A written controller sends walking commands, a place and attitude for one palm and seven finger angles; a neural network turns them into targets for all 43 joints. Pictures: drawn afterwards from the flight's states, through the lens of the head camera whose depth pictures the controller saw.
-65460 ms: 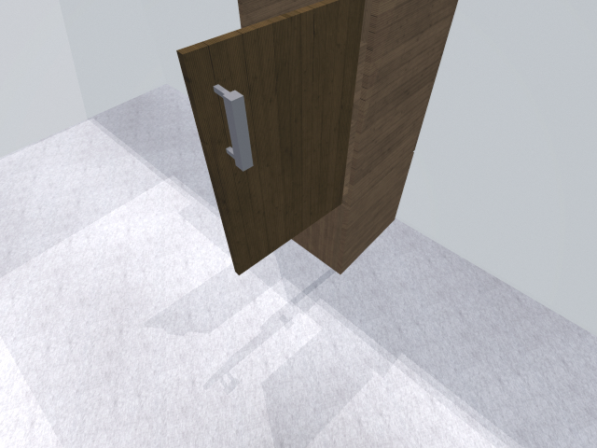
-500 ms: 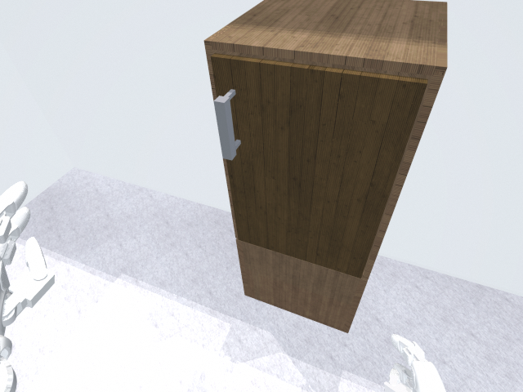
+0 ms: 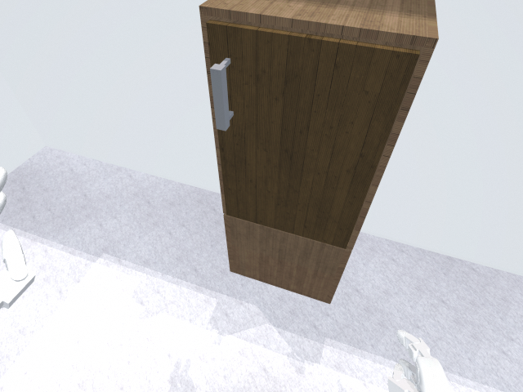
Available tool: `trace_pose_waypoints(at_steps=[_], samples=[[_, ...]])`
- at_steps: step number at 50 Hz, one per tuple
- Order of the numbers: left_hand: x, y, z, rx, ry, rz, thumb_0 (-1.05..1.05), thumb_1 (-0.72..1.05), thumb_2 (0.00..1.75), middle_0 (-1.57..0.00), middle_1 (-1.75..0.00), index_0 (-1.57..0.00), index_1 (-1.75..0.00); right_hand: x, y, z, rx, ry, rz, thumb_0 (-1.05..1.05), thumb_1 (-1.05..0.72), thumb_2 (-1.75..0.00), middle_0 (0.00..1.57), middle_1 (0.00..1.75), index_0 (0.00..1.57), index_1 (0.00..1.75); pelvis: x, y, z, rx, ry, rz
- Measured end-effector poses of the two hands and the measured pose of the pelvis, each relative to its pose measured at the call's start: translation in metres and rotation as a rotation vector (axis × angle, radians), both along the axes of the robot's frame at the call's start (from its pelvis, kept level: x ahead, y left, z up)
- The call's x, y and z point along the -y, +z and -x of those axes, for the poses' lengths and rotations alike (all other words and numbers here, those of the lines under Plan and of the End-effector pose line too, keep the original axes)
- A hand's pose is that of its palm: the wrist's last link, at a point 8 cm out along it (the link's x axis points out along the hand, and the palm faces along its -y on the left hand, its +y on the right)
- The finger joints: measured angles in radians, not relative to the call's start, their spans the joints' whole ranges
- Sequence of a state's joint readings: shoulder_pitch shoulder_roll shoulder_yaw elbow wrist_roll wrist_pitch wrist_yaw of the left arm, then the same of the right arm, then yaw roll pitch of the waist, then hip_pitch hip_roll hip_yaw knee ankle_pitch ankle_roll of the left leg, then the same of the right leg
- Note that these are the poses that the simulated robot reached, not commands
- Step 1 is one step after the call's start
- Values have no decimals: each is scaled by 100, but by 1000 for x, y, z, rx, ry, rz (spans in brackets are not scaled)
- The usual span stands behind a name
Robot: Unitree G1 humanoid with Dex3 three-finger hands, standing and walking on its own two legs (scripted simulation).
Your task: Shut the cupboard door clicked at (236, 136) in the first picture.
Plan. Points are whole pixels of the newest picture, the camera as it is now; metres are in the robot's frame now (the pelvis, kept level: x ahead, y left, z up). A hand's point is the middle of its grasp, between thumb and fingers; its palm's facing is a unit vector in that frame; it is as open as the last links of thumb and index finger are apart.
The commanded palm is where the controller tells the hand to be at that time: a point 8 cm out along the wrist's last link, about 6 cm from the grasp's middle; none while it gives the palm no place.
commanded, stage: step back with the hand held close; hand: left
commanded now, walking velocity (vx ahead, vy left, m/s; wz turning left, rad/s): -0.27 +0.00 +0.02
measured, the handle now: (224, 94) +0.67 +0.12 +0.12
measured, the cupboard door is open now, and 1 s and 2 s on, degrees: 0 0 0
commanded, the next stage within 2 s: stop stepping back and stand still in 0.82 s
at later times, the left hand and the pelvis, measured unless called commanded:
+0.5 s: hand out of the picture +0.14 +0.27 +0.17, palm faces +0.48 -0.77 -0.42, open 7.4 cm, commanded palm +0.07 +0.31 +0.19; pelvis -0.05 +0.00 -0.01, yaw +4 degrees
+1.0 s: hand out of the picture +0.06 +0.23 +0.18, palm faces +0.27 -0.84 -0.48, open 7.4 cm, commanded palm -0.01 +0.29 +0.19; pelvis -0.16 -0.01 +0.00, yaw -3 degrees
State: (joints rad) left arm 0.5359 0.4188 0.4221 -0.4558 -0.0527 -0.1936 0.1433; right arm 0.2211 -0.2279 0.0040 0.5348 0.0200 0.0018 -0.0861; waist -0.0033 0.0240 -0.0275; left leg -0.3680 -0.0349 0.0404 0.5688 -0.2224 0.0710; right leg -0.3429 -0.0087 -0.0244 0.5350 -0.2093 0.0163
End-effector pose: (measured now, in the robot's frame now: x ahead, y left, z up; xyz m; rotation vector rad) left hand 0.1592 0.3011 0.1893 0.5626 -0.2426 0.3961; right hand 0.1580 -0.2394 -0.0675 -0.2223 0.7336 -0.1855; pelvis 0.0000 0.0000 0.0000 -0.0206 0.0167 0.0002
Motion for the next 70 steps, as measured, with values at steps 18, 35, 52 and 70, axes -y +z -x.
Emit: trace_pose_waypoints(at_steps=[18, 35, 52, 70], samples=[[2, 2, 48, 121, 20, -65, 1, 89, 90, -21, -30, -21, -30, 6, -18, 49, -27, 45, 26, 1, -90, -90, 21, 30, 20, 30, 8, -14, 39, 18, 41, 11], [-32, 15, 95, 149, 25, -27, 1, 89, 90, -21, -30, -21, -30, -34, 6, 73, -24, 82, 41, 1, -90, -90, 20, 30, 20, 29, -15, 4, 75, -44, 44, 65], [24, 13, 152, 34, -201, -53, 1, 89, 90, -21, -30, -21, -31, 1, 7, 177, 0, -20, 11, 1, -90, -90, 21, 30, 21, 30, 6, 1, 162, -39, -63, 4], [6, 9, 187, 41, -111, 17, 2, 90, 90, -20, -30, -21, -30, -21, -2, 258, -28, -63, -23, 2, -90, -90, 20, 30, 20, 29, -10, 9, 202, -4, -22, -7]])
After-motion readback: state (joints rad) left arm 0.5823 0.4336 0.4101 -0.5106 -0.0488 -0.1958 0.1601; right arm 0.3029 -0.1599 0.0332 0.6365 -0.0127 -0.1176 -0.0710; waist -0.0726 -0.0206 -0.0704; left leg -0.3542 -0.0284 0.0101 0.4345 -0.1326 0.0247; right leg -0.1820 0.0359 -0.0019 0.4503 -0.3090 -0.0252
